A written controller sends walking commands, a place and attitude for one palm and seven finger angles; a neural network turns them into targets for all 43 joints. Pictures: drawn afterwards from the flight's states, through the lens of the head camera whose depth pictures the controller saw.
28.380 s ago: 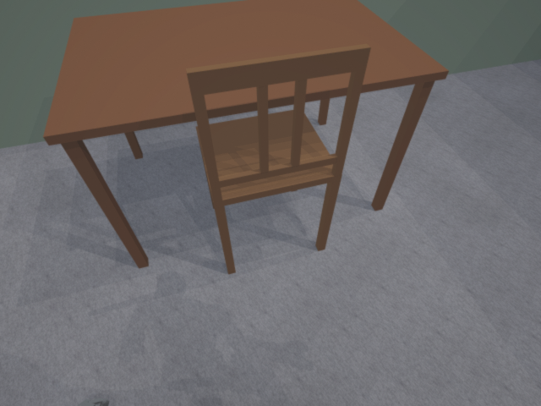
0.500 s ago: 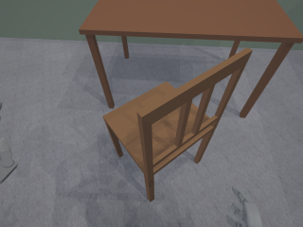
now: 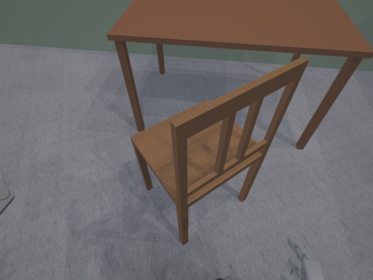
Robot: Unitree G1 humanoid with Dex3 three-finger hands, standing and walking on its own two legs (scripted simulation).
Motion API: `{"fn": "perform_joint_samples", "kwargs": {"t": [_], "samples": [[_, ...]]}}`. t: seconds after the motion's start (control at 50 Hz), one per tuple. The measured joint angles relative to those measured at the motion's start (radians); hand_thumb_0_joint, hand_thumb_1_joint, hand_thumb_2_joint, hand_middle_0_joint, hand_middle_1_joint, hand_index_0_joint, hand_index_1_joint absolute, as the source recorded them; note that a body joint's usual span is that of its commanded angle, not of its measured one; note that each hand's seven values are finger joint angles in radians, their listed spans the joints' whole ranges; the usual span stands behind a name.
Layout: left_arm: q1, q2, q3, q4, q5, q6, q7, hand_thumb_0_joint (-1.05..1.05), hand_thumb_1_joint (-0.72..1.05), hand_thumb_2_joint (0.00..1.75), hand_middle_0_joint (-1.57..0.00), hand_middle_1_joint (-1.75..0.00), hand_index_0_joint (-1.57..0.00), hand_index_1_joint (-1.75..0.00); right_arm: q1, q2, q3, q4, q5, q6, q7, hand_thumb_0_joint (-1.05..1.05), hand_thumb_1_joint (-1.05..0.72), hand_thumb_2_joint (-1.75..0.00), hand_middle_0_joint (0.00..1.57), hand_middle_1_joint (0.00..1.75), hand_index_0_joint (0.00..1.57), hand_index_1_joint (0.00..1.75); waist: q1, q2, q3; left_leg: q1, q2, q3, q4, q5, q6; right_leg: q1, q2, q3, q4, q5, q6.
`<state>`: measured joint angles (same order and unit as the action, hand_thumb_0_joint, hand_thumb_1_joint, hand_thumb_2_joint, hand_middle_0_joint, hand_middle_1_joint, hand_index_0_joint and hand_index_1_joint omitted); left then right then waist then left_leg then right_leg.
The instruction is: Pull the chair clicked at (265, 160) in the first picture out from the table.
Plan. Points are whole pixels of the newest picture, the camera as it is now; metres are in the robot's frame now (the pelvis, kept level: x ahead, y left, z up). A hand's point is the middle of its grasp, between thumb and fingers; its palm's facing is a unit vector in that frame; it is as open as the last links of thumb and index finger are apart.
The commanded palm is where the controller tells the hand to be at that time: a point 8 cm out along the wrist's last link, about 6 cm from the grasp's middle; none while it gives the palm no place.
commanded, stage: step back with the hand held close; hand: left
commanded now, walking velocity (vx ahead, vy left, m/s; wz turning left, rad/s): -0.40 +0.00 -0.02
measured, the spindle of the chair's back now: (223, 145) +0.49 -0.08 -0.06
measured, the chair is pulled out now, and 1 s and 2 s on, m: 0.49 0.49 0.49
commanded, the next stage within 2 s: stop stepping back and stand still in 1.06 s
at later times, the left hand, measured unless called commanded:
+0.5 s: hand (32, 192) +0.21 +0.24 +0.18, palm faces +0.45 -0.75 -0.48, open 7.4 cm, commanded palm +0.12 +0.29 +0.19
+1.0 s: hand (46, 231) +0.15 +0.19 +0.18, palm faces +0.28 -0.77 -0.57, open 7.4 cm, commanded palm +0.07 +0.25 +0.19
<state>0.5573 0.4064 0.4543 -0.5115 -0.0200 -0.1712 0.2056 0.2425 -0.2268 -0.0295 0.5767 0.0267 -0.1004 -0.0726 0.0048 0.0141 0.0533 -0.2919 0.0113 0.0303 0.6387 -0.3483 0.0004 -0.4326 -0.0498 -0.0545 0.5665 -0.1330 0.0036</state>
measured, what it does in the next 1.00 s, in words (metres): steps on the spot: right foot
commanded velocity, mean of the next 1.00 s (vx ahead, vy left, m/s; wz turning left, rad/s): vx -0.40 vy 0.00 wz -0.04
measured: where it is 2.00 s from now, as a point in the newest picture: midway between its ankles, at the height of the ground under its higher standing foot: outside the picture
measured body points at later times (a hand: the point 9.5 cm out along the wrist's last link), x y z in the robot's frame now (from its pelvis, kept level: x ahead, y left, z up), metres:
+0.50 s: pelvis -0.01 -0.02 -0.01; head +0.04 -0.01 +0.44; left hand +0.18 +0.28 +0.20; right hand +0.17 -0.25 -0.10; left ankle -0.02 +0.11 -0.71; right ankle +0.09 -0.13 -0.72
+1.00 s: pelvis -0.08 -0.04 +0.01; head -0.01 -0.05 +0.45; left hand +0.13 +0.23 +0.21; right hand +0.09 -0.27 -0.09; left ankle -0.06 +0.10 -0.71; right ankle -0.08 -0.17 -0.72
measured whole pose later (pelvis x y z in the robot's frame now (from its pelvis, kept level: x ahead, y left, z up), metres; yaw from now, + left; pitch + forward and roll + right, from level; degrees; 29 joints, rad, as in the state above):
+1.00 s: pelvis -0.08 -0.04 +0.01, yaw -3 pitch +3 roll -2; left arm 0.55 0.45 0.46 -0.56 -0.04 -0.28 0.13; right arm 0.13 -0.16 -0.02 0.63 0.01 -0.15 0.00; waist -0.02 0.03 0.11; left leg -0.43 0.10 0.02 0.72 -0.37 -0.04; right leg -0.31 0.01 -0.04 0.49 -0.23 0.00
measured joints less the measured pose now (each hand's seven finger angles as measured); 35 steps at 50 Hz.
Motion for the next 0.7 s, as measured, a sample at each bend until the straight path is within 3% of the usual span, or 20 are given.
{"fn": "perform_joint_samples", "kwargs": {"t": [0.08,0.16,0.28,0.36,0.44,0.52,0.58,0.62,0.64,0.7], "samples": [[-0.021,-0.024,-0.013,-0.007,-0.002,-0.007,-0.002,0.02,0.89,0.9,-0.21,-0.3,-0.21,-0.31,-0.02,0.002,-0.004,0.024,-0.008,0.001,0.01,0.01,-0.9,-0.9,0.2,0.3,0.2,0.3,0.002,0.005,0.001,-0.021,0.005,-0.003,0.017,-0.007,-0.001,-0.014,0.005,-0.003,0.002,0.001,-0.005],[-0.016,-0.012,-0.023,-0.027,0.0,-0.019,-0.007,0.02,0.89,0.9,-0.21,-0.3,-0.21,-0.31,-0.043,0.007,-0.004,0.036,-0.015,0.012,0.018,0.02,-0.9,-0.9,0.2,0.3,0.2,0.3,-0.01,-0.01,0.002,-0.036,0.002,-0.006,-0.002,0.013,0.001,-0.019,0.002,-0.006,-0.032,0.024,-0.003],[0.023,0.045,0.028,-0.049,0.007,-0.036,-0.014,0.02,0.89,0.9,-0.22,-0.3,-0.22,-0.31,-0.042,0.028,-0.006,0.015,-0.015,-0.001,0.012,0.02,-0.9,-0.9,0.2,0.3,0.2,0.3,-0.024,-0.032,0.007,-0.046,0.0,-0.012,0.012,0.007,0.001,-0.035,0.007,0.015,0.014,0.008,0.013],[0.008,0.045,0.055,-0.055,-0.004,-0.045,-0.02,0.02,0.89,0.9,-0.22,-0.3,-0.22,-0.31,-0.044,0.049,-0.008,0.025,-0.018,-0.025,0.014,0.01,-0.9,-0.9,0.2,0.3,0.2,0.3,-0.011,-0.041,0.013,-0.049,0.005,-0.017,0.056,-0.023,-0.011,-0.04,0.018,0.036,0.083,-0.06,0.007],[-0.031,-0.002,0.028,-0.059,-0.006,-0.055,-0.027,0.02,0.89,0.9,-0.21,-0.3,-0.21,-0.31,-0.067,0.046,-0.009,0.042,-0.023,-0.03,0.024,0.01,-0.9,-0.9,0.2,0.3,0.2,0.3,-0.006,-0.018,0.022,-0.067,0.024,-0.032,0.096,-0.044,-0.024,-0.047,0.036,0.019,0.105,-0.072,-0.016],[-0.049,-0.007,-0.015,-0.062,0.001,-0.061,-0.036,0.02,0.89,0.9,-0.21,-0.3,-0.21,-0.31,-0.099,0.035,-0.024,0.059,-0.023,0.007,0.028,0.01,-0.9,-0.9,0.2,0.3,0.2,0.3,-0.029,-0.023,0.029,-0.118,-0.005,-0.043,0.222,-0.173,-0.02,-0.042,0.016,0.001,0.047,-0.033,-0.016],[0.008,0.031,0.006,-0.067,-0.002,-0.065,-0.043,0.02,0.89,0.9,-0.22,-0.3,-0.22,-0.31,-0.105,0.031,-0.014,0.048,-0.019,0.034,0.023,0.01,-0.91,-0.9,0.2,0.3,0.2,0.3,-0.042,-0.052,0.02,-0.073,-0.009,-0.017,0.108,-0.154,-0.014,-0.042,0.004,0.008,-0.007,0.01,-0.01],[0.049,0.059,0.026,-0.076,-0.008,-0.069,-0.043,0.02,0.89,0.9,-0.22,-0.3,-0.22,-0.31,-0.094,0.026,-0.012,0.033,-0.021,0.034,0.019,0.01,-0.91,-0.9,0.2,0.3,0.2,0.3,-0.046,-0.062,0.016,-0.037,-0.001,-0.001,-0.021,-0.007,0.0,-0.049,0.001,0.007,-0.018,0.026,0.0],[0.061,0.07,0.035,-0.076,-0.007,-0.073,-0.042,0.02,0.89,0.9,-0.22,-0.3,-0.22,-0.31,-0.089,0.027,-0.014,0.033,-0.021,0.028,0.016,0.01,-0.91,-0.9,0.2,0.3,0.2,0.3,-0.038,-0.068,0.019,-0.039,0.002,0.006,-0.024,0.045,0.005,-0.057,0.005,0.013,0.002,-0.009,0.006],[0.064,0.061,0.049,-0.069,-0.012,-0.071,-0.038,0.02,0.88,0.9,-0.22,-0.3,-0.22,-0.31,-0.061,0.039,-0.024,0.05,-0.029,-0.017,0.01,0.01,-0.91,-0.9,0.2,0.3,0.2,0.3,-0.021,-0.046,0.01,-0.046,0.032,-0.003,-0.015,0.033,0.005,-0.087,0.055,0.043,0.251,-0.216,0.01]]}}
